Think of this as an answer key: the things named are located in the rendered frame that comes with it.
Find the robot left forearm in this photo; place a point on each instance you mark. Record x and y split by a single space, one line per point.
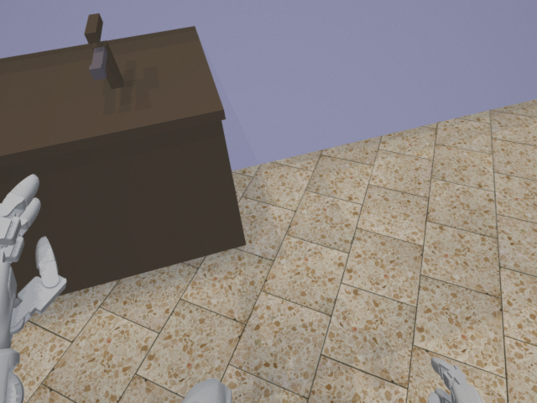
11 387

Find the robot left thigh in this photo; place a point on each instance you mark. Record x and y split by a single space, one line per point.
210 391

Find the right robot hand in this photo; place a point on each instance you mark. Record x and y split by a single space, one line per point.
456 382

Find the counter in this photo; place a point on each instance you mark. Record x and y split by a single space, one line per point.
134 173

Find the tap lever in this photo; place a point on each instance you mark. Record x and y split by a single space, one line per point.
98 65

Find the left robot hand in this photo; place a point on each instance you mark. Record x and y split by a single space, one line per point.
17 213

